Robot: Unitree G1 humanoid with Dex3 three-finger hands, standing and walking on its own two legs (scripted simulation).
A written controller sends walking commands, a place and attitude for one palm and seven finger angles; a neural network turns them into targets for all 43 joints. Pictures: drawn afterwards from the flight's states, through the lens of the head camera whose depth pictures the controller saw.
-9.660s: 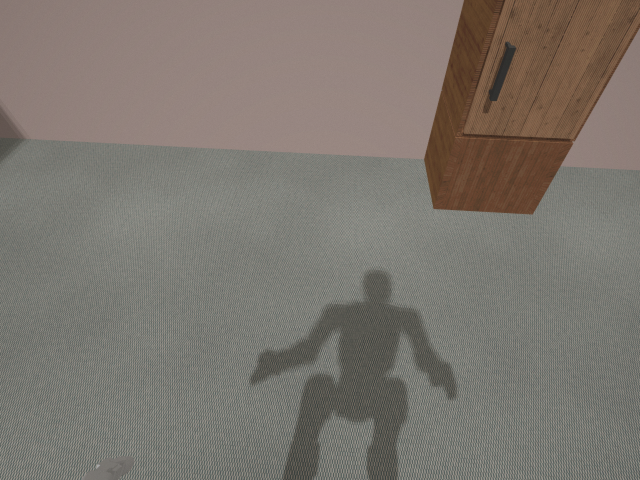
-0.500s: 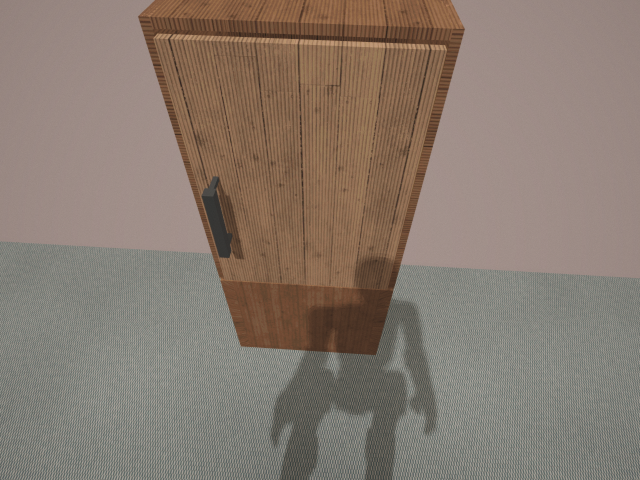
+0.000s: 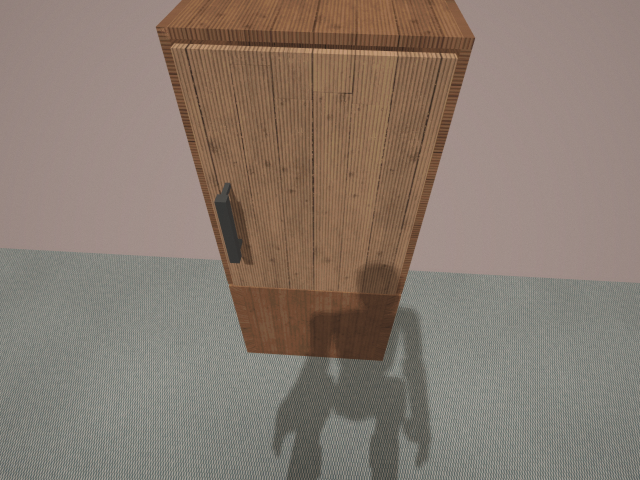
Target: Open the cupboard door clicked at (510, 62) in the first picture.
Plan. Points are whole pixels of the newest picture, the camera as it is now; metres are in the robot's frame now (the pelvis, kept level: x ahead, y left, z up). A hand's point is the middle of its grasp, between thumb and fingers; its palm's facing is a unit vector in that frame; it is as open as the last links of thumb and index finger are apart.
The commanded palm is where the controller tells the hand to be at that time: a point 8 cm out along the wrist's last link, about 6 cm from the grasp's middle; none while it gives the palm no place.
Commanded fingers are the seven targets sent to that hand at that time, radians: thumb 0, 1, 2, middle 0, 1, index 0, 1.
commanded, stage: shuffle to correct the standing spot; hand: left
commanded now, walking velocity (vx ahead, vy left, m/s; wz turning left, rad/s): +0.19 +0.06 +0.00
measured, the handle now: (231, 224) +0.60 +0.22 -0.09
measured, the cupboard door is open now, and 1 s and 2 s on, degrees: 0 0 0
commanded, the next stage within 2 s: come to a stop and stand still in 0.08 s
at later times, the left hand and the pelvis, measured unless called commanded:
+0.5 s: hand out of the picture +0.08 +0.19 -0.18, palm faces +0.06 -0.98 -0.20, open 7.3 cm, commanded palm none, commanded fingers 0.00 0.90 0.90 -0.20 -0.30 -0.20 -0.30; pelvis +0.07 +0.01 +0.00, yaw +1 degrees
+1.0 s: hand out of the picture +0.08 +0.17 -0.17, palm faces +0.04 -0.97 -0.22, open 7.2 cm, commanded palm none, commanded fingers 0.00 0.90 0.90 -0.20 -0.30 -0.20 -0.30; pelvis +0.04 -0.01 +0.00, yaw +0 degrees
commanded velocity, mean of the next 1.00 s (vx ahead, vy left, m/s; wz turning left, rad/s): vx -0.01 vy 0.01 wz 0.00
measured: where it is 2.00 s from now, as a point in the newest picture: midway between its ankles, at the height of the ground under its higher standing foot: outside the picture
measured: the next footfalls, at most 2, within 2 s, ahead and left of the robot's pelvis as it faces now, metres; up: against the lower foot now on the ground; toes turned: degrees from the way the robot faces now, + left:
none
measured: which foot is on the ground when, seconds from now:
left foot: down 0.00-1.00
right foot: down 0.00-1.00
